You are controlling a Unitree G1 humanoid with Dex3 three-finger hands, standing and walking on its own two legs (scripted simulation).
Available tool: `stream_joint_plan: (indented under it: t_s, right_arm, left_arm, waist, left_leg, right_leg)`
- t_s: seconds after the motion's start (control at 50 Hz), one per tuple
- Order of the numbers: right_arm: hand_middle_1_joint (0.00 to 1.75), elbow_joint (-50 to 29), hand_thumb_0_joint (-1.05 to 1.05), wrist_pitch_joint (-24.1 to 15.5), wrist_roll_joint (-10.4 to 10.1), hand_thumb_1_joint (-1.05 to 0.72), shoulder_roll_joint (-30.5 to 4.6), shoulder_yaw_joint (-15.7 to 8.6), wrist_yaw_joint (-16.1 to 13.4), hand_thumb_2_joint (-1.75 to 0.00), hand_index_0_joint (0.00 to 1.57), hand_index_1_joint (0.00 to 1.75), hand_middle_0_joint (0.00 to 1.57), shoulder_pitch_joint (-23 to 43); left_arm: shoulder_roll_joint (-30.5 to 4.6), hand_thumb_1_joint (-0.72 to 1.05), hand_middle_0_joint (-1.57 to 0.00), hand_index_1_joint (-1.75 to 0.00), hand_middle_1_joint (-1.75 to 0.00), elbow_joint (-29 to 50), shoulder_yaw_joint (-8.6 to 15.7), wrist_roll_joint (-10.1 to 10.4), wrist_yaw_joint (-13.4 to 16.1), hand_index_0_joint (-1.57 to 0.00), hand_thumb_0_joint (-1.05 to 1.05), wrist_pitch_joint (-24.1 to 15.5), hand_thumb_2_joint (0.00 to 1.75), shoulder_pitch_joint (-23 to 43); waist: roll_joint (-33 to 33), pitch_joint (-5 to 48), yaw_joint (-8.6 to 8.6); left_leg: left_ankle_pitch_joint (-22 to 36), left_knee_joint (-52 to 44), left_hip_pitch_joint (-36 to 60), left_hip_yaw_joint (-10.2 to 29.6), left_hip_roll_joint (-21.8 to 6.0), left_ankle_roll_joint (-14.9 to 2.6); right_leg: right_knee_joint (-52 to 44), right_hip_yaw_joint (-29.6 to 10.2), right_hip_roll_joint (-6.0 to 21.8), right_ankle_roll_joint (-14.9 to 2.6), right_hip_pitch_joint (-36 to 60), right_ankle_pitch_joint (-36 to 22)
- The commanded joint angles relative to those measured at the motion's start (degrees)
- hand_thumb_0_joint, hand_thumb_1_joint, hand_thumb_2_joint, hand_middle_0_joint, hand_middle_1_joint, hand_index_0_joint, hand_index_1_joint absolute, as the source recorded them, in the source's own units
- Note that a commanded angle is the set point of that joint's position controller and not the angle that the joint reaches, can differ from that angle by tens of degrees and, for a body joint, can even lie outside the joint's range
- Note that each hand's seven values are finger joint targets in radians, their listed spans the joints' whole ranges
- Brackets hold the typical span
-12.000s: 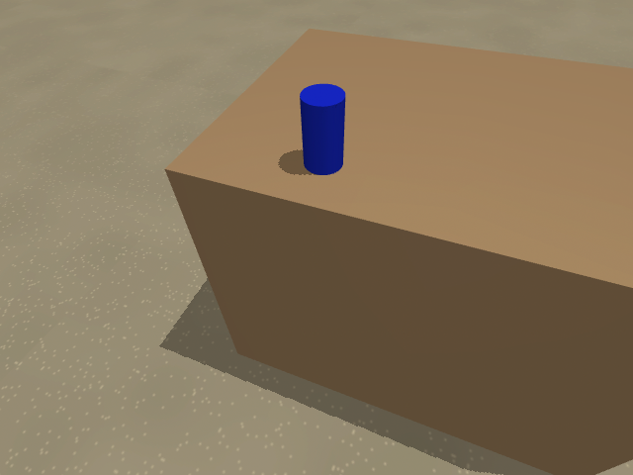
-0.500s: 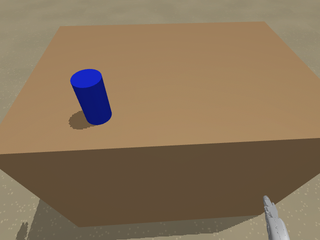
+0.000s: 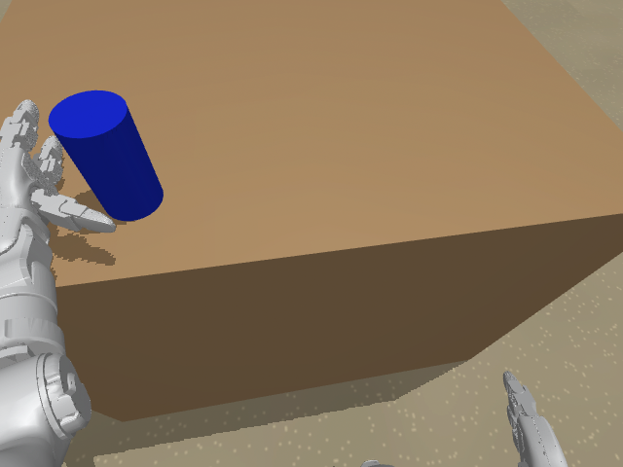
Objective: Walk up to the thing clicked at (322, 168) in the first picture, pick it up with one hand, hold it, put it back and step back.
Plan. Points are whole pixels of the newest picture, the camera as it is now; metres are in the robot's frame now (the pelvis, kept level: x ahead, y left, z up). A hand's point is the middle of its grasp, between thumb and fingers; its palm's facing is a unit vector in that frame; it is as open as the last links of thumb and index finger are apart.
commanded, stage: close in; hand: left
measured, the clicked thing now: (114, 161) +0.48 +0.21 +0.12
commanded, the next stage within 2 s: rest palm in 0.28 s
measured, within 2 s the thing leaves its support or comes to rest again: leaves its support in 1.70 s
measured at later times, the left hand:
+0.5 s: hand (109, 179) +0.45 +0.22 +0.12, palm faces +0.17 -0.99 +0.00, open 17.7 cm
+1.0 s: hand (113, 160) +0.48 +0.21 +0.12, palm faces +0.19 -0.98 +0.01, open 15.0 cm
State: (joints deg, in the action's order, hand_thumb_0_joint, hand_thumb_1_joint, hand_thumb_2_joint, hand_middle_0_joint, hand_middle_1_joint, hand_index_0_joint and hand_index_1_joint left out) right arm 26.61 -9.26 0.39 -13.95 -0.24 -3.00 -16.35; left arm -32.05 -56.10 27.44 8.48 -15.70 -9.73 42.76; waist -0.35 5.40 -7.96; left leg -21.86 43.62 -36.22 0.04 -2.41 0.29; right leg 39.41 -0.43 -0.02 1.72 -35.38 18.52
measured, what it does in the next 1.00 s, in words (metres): stands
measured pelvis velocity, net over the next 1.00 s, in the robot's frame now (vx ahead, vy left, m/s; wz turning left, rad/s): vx -0.02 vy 0.00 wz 0.01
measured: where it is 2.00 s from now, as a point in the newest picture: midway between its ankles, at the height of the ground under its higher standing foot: outside the picture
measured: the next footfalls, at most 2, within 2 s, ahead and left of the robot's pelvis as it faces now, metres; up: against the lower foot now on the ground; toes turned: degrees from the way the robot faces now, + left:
none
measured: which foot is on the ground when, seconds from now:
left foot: down 0.00-1.00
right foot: down 0.00-1.00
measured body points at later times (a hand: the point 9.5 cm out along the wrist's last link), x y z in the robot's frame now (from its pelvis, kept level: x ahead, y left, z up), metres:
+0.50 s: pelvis +0.00 -0.01 -0.01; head +0.06 +0.00 +0.44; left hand +0.44 +0.27 +0.12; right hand +0.16 -0.27 -0.07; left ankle -0.01 +0.12 -0.71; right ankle +0.00 -0.14 -0.71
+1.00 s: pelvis -0.02 +0.00 -0.01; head +0.05 +0.01 +0.43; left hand +0.46 +0.27 +0.13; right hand +0.13 -0.26 -0.06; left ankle -0.01 +0.12 -0.71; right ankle +0.00 -0.14 -0.71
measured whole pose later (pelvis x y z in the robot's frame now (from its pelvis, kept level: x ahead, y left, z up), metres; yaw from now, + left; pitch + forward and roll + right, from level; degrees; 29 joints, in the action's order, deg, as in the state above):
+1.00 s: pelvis -0.02 +0.00 -0.01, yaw +0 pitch +13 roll -1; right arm 15.1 -3.8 0.0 -13.2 -2.2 -1.0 -19.0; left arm -27.3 -57.8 21.5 6.1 -4.4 -8.4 50.1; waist 0.1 5.2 -7.5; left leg -23.2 49.3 -39.5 0.1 -1.9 0.2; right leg 46.4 -0.5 0.4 1.7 -39.2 20.6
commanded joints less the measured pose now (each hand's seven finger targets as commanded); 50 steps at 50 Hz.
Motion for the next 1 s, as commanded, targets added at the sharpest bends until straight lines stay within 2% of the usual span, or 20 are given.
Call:
stream_joint_plan:
  t_s: [0.0,0.1,0.14,0.26,0.32,0.34,0.36,0.4,0.42,0.44,0.46,0.5,0.52,0.58,0.62,0.72,0.78,0.82,0.92,0.98]
  right_arm:
    - [0.05,-11.10,0.00,-1.35,-0.29,0.52,-9.86,-5.80,0.15,-0.05,0.05,0.05,0.05,6.19]
    - [0.05,-11.12,0.00,0.35,-1.08,0.52,-9.91,-6.91,-0.14,-0.05,0.05,0.05,0.05,3.40]
    - [0.05,-11.87,0.00,0.63,-1.36,0.54,-8.53,-6.16,0.18,-0.05,0.05,0.05,0.05,2.14]
    - [0.05,-10.67,0.00,1.38,-1.74,0.55,-7.53,-6.26,1.43,-0.05,0.05,0.05,0.05,-5.73]
    - [0.05,-13.49,0.00,1.18,-1.73,0.54,-9.22,-7.84,1.38,-0.05,0.05,0.05,0.05,-3.82]
    - [0.05,-14.35,0.00,1.03,-1.73,0.54,-8.06,-6.75,1.57,-0.05,0.05,0.05,0.05,-1.28]
    - [0.05,-13.47,0.00,1.09,-1.65,0.53,-8.68,-7.72,1.34,-0.05,0.05,0.05,0.05,-2.13]
    - [0.05,-17.72,0.00,1.02,-1.52,0.52,-8.51,-6.65,1.31,-0.06,0.05,0.05,0.05,2.45]
    - [0.05,-12.55,0.00,1.66,-1.31,0.52,-8.81,-7.94,1.11,-0.06,0.05,0.05,0.05,-2.32]
    - [0.05,-14.63,0.00,1.72,-1.22,0.52,-8.00,-6.95,1.29,-0.06,0.05,0.05,0.05,-1.27]
    - [0.05,-18.02,0.00,1.73,-1.28,0.51,-9.28,-7.99,1.36,-0.06,0.05,0.05,0.05,1.72]
    - [0.05,-16.83,0.00,2.28,-1.19,0.52,-8.34,-7.72,1.28,-0.05,0.05,0.05,0.05,-2.67]
    - [0.05,-19.05,0.00,2.49,-1.43,0.52,-6.33,-5.57,1.58,-0.05,0.05,0.05,0.05,-1.36]
    - [0.05,-21.13,0.00,2.78,-1.40,0.52,-7.28,-6.44,1.37,-0.05,0.05,0.05,0.05,-1.01]
    - [0.05,-19.01,0.00,2.91,-1.24,0.53,-6.28,-6.39,1.26,-0.05,0.05,0.05,0.05,-2.05]
    - [0.05,-21.80,0.00,2.43,-1.01,0.52,-7.54,-6.93,1.37,-0.05,0.05,0.05,0.05,-0.79]
    - [0.05,-20.65,0.00,2.59,-0.70,0.52,-8.83,-8.39,1.23,-0.05,0.05,0.05,0.05,-3.52]
    - [0.05,-22.57,0.00,2.50,-0.81,0.52,-6.12,-5.62,1.57,-0.05,0.05,0.05,0.05,-1.72]
    - [0.05,-21.75,0.00,2.27,-0.61,0.51,-7.59,-6.52,1.12,-0.05,0.05,0.05,0.05,-0.36]
    - [0.05,-19.53,0.00,2.55,-0.20,0.53,-7.67,-6.85,1.32,-0.04,0.05,0.05,0.05,-2.40]
  left_arm:
    - [-16.37,-0.58,-0.06,-0.04,-0.04,17.53,0.10,0.92,4.18,-0.06,0.00,-4.58,0.03,23.60]
    - [-13.51,-0.59,-0.07,-0.03,-0.04,12.97,0.42,0.63,5.96,-0.08,0.00,-3.27,0.00,15.67]
    - [-9.79,-0.57,-0.07,-0.03,-0.04,15.61,-1.95,1.85,5.15,-0.08,0.00,-3.05,0.01,17.20]
    - [-6.22,-0.58,-0.05,-0.02,-0.03,21.04,-4.62,2.37,5.11,-0.07,0.00,-1.06,0.01,19.27]
    - [-6.20,-0.60,-0.06,-0.01,-0.02,26.04,-5.92,2.01,5.75,-0.07,0.00,-1.08,0.01,23.14]
    - [-5.97,-0.60,-0.06,-0.02,-0.02,29.76,-6.31,1.94,6.33,-0.07,0.00,-1.26,0.01,25.29]
    - [-5.60,-0.61,-0.06,-0.02,-0.02,26.77,-6.52,1.70,7.05,-0.07,0.00,-1.00,0.01,24.75]
    - [-6.75,-0.61,-0.09,-0.03,-0.01,28.22,-5.19,1.62,8.29,-0.08,0.00,-1.26,0.03,25.53]
    - [-4.94,-0.61,-0.10,-0.03,-0.01,22.71,-6.13,1.02,9.02,-0.09,0.00,-0.69,0.01,22.44]
    - [-5.24,-0.61,-0.11,-0.03,-0.02,22.58,-5.15,0.81,9.53,-0.10,0.00,-0.81,0.03,20.55]
    - [-5.78,-0.61,-0.11,-0.04,-0.03,24.23,-4.74,0.73,10.05,-0.10,0.00,-0.87,0.03,22.12]
    - [-2.36,-0.61,-0.20,-0.11,-0.10,19.24,-6.48,0.39,10.54,-0.19,0.00,-0.18,0.02,19.11]
    - [-4.59,-0.61,-0.28,-0.15,-0.15,22.44,-5.15,0.43,10.90,-0.27,0.00,-0.56,0.05,21.08]
    - [-7.62,-0.61,-0.38,-0.25,-0.25,20.47,-3.25,-0.05,11.94,-0.39,0.00,-0.90,0.11,24.24]
    - [-4.51,-0.61,-0.41,-0.26,-0.27,18.55,-5.89,-0.59,11.98,-0.42,0.00,-1.02,0.11,26.22]
    - [-8.10,-0.61,-0.46,-0.29,-0.30,15.54,-4.69,-1.79,12.48,-0.47,0.00,-1.74,0.12,29.52]
    - [-10.67,-0.61,-0.47,-0.29,-0.30,14.82,-3.38,-1.76,12.19,-0.48,0.00,-2.13,0.11,31.26]
    - [-7.82,-0.58,-0.50,-0.33,-0.33,15.78,-5.43,-1.46,11.48,-0.51,0.00,-2.35,0.16,33.22]
    - [-9.35,-0.52,-0.65,-0.49,-0.49,10.35,-4.99,-1.77,11.37,-0.66,0.00,-2.30,0.30,34.08]
    - [-6.45,-0.46,-0.68,-0.52,-0.52,5.51,-5.62,-2.11,11.68,-0.69,0.00,-2.26,0.33,31.32]
  waist:
    - [12.35,31.93,4.49]
    - [2.13,24.47,3.70]
    - [2.66,22.89,3.29]
    - [5.19,21.21,1.67]
    - [7.21,24.79,1.34]
    - [9.16,27.03,2.57]
    - [7.89,24.97,1.34]
    - [6.46,27.30,3.01]
    - [4.43,22.60,1.79]
    - [4.00,21.93,3.02]
    - [4.66,25.39,3.00]
    - [0.81,21.78,2.15]
    - [1.66,23.56,3.65]
    - [0.53,23.01,3.00]
    - [1.88,19.64,2.11]
    - [3.70,21.01,1.27]
    - [6.17,24.13,0.92]
    - [6.52,25.36,0.81]
    - [5.49,23.79,0.28]
    - [5.57,20.30,-0.12]
  left_leg:
    - [34.89,-0.92,21.45,1.69,-0.27,0.87]
    - [24.82,-2.03,10.91,0.49,0.66,-0.61]
    - [23.67,-2.08,12.50,0.17,0.70,-0.61]
    - [26.55,-0.61,16.65,-0.21,0.94,-0.75]
    - [29.90,0.29,20.75,0.23,0.62,-0.45]
    - [30.34,0.28,22.08,0.21,0.73,-0.18]
    - [29.67,0.60,21.26,0.32,0.68,-0.36]
    - [28.15,0.62,19.09,0.09,1.09,-0.63]
    - [25.99,0.22,16.53,0.23,0.99,-0.84]
    - [25.35,0.13,15.45,0.23,1.06,-0.84]
    - [25.24,0.19,16.44,0.08,1.18,-0.81]
    - [21.85,-0.42,14.34,0.16,1.15,-1.15]
    - [20.79,-0.48,12.94,-0.35,1.59,-1.20]
    - [18.12,-0.89,10.92,-0.38,1.68,-1.28]
    - [16.03,-1.23,11.05,-0.59,1.73,-1.25]
    - [13.47,-0.84,10.89,-0.33,1.65,-0.99]
    - [17.01,-0.06,13.73,0.10,1.30,-0.51]
    - [17.92,0.38,14.14,-0.05,1.25,-0.58]
    - [13.38,-0.15,10.52,0.19,1.11,-0.62]
    - [12.14,-0.43,10.28,0.65,0.80,-0.21]
  right_leg:
    - [-0.11,2.16,-1.18,-2.86,10.41,-22.16]
    - [0.33,1.25,-0.68,-1.94,15.06,-22.50]
    - [0.05,1.74,-0.96,-1.88,12.42,-19.70]
    - [1.04,1.93,-0.59,-1.62,6.88,-21.42]
    - [1.62,2.11,-0.54,-1.67,5.96,-22.35]
    - [1.91,1.99,-0.38,-1.74,6.96,-22.27]
    - [1.89,1.98,-0.48,-1.59,6.12,-22.18]
    - [1.96,1.56,0.01,-1.47,10.06,-23.43]
    - [2.11,1.66,-0.16,-1.61,8.64,-22.19]
    - [1.98,1.61,-0.07,-1.62,9.03,-21.30]
    - [2.06,1.47,0.00,-1.67,10.36,-21.47]
    - [1.51,1.85,-0.29,-1.57,9.72,-19.17]
    - [1.34,1.44,0.07,-1.36,12.59,-19.36]
    - [1.49,1.20,-0.03,-1.32,12.68,-17.48]
    - [1.06,0.99,-0.05,-1.51,9.43,-15.19]
    - [1.44,0.95,-0.21,-1.84,7.63,-12.46]
    - [2.10,1.20,-0.45,-2.10,7.11,-14.18]
    - [2.08,1.14,-0.46,-2.11,6.92,-14.72]
    - [2.13,1.27,-0.70,-2.13,5.58,-11.40]
    - [2.32,1.81,-1.11,-2.58,1.27,-9.08]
